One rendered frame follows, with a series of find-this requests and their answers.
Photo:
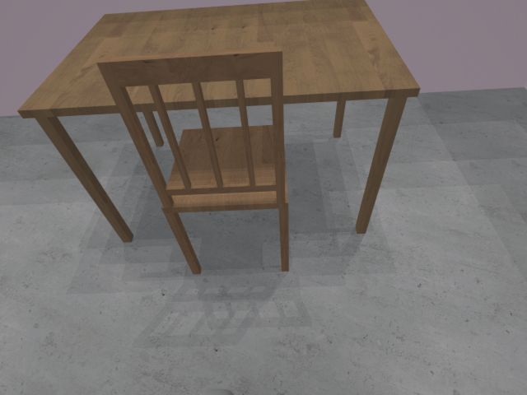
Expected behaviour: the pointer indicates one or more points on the chair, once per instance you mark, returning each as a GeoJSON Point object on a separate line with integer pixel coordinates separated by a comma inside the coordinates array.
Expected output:
{"type": "Point", "coordinates": [215, 169]}

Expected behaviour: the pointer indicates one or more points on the table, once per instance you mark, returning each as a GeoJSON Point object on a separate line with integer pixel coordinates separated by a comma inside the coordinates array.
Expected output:
{"type": "Point", "coordinates": [332, 50]}

